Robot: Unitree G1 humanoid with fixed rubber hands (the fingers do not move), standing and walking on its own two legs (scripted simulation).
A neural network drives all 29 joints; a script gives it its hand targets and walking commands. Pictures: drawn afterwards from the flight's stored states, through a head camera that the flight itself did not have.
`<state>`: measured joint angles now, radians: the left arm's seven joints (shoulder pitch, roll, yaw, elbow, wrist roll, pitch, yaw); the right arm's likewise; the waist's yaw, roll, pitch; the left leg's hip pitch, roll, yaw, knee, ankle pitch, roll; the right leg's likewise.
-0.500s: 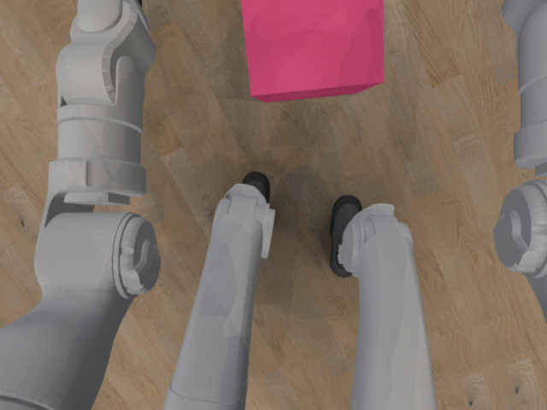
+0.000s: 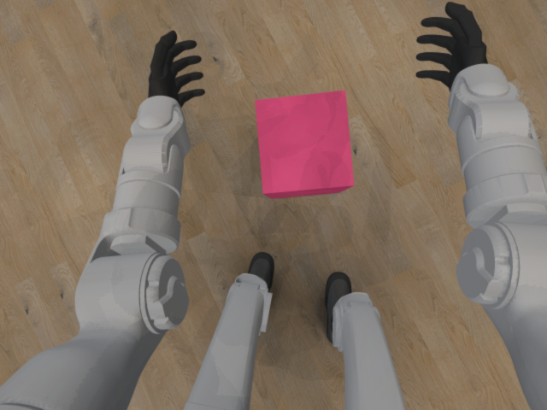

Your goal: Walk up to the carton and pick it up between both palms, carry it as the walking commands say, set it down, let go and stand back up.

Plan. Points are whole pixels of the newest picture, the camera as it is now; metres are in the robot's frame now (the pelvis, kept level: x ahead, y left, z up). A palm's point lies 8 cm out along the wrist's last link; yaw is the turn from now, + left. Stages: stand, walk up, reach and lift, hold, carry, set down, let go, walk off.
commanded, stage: let go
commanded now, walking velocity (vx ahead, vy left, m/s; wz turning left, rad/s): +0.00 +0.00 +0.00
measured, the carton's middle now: (302, 152) +0.52 +0.04 -0.54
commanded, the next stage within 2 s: stand in 1.34 s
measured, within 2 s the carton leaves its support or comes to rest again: neither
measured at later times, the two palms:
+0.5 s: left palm (94, 206) +0.34 +0.25 -0.02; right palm (509, 216) +0.38 -0.17 -0.03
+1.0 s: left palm (67, 337) +0.23 +0.22 +0.04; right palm out of the picture +0.25 -0.25 +0.04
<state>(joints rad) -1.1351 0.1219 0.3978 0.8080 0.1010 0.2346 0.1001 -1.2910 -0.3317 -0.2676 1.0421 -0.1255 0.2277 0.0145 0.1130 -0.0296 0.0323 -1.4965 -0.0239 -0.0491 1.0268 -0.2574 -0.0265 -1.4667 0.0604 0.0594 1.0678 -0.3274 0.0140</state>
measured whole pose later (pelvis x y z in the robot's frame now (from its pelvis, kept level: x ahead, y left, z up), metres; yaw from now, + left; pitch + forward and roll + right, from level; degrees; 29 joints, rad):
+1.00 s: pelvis +0.08 -0.02 +0.11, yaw +3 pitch -3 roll +1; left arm 0.22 0.21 0.04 0.42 0.01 0.11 -0.08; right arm 0.22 -0.22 -0.05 0.44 -0.05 0.10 0.06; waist 0.00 -0.01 0.14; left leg -0.17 -0.02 -0.10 0.46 -0.23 -0.03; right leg -0.12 0.03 0.02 0.48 -0.30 -0.03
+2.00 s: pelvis +0.07 +0.01 +0.11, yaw +2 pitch -3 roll +0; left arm 0.33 0.27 0.06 0.86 0.02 -0.02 0.03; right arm 0.29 -0.25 -0.06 0.91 -0.03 -0.02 -0.02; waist -0.01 -0.01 -0.01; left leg -0.21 -0.04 -0.06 0.49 -0.23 0.01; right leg -0.15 0.01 0.06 0.48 -0.28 0.01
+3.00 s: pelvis +0.06 +0.00 +0.12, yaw +2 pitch -4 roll +0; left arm 0.27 0.29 0.04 0.95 0.00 -0.01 0.03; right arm 0.24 -0.30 -0.02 1.02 -0.01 -0.01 -0.03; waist -0.01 -0.01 0.03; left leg -0.17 -0.02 -0.08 0.43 -0.19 0.00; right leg -0.11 0.02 0.04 0.41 -0.24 0.00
